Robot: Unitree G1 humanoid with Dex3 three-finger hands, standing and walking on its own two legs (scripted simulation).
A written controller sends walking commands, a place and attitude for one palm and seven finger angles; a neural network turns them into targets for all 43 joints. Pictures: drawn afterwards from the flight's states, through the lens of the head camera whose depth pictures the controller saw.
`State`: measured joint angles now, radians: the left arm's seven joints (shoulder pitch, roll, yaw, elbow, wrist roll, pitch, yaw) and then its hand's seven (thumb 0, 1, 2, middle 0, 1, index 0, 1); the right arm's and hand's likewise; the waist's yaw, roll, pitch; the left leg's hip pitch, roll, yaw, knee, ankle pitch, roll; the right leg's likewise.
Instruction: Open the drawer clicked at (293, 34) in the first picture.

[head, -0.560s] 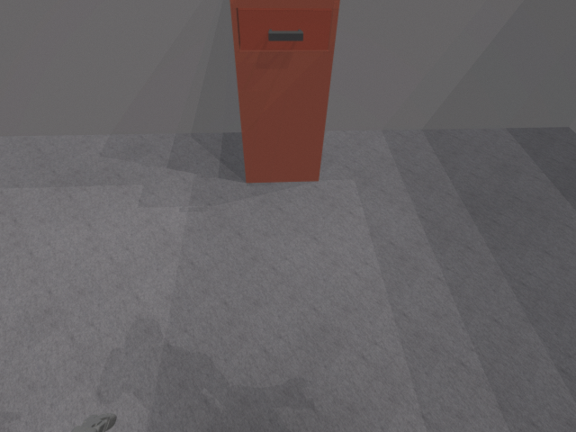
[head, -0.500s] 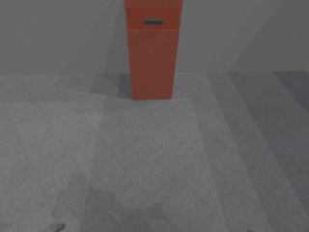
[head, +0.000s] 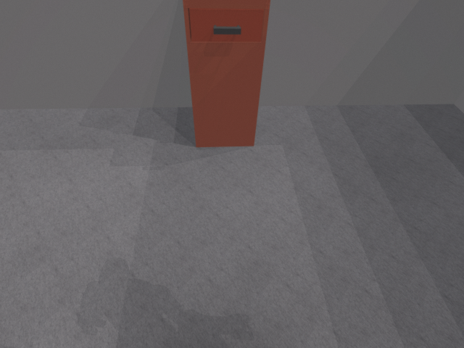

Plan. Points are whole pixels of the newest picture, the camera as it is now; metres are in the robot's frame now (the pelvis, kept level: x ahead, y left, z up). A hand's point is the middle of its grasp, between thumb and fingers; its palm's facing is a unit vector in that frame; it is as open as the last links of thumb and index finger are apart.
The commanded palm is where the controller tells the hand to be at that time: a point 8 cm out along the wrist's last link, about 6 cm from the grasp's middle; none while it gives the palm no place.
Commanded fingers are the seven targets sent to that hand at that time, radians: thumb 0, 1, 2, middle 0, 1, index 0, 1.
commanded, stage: stand and wait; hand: left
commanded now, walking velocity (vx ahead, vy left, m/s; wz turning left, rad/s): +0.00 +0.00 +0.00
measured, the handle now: (226, 28) +1.41 +0.10 -0.02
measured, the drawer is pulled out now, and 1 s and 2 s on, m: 0.00 0.00 0.00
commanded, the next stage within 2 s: look at it before walking up in 0.26 s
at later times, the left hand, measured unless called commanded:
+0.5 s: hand out of the picture +0.07 +0.24 -0.15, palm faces -0.04 -0.94 -0.33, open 7.4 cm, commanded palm none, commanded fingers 0.00 0.90 0.90 -0.20 -0.30 -0.20 -0.30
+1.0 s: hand out of the picture +0.07 +0.25 -0.16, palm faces -0.04 -0.94 -0.33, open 7.4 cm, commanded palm none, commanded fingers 0.00 0.90 0.90 -0.20 -0.30 -0.20 -0.30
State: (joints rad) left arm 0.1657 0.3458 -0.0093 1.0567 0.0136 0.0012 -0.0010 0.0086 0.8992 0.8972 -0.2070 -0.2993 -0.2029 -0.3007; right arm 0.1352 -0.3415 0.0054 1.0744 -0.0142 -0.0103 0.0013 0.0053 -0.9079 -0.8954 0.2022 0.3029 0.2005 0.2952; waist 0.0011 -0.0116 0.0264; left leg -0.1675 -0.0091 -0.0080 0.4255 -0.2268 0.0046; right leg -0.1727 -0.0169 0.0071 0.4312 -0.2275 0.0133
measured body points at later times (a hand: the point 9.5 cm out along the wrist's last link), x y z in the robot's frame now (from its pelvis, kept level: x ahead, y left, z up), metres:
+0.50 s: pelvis -0.01 +0.00 +0.00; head -0.01 +0.00 +0.45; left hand +0.07 +0.29 -0.13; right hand +0.06 -0.30 -0.13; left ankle +0.00 +0.12 -0.74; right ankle +0.00 -0.13 -0.74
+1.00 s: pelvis +0.00 +0.00 +0.00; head +0.00 +0.01 +0.45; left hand +0.07 +0.29 -0.13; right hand +0.07 -0.30 -0.13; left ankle +0.00 +0.12 -0.74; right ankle +0.00 -0.13 -0.74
